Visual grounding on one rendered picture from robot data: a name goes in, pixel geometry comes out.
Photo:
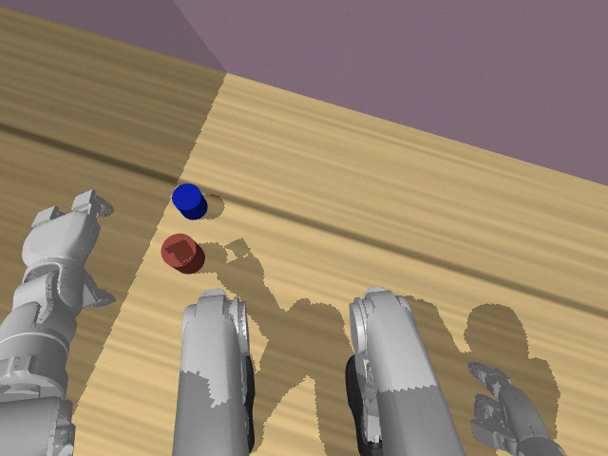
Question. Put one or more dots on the left robot arm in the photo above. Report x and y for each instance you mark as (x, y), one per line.
(35, 417)

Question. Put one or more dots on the right robot foot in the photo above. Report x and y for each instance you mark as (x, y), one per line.
(355, 401)

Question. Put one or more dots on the right robot hand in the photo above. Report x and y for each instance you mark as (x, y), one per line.
(511, 420)

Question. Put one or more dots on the right robot arm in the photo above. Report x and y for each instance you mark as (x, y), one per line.
(539, 446)

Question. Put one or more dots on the left robot hand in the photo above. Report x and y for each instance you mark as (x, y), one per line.
(70, 236)

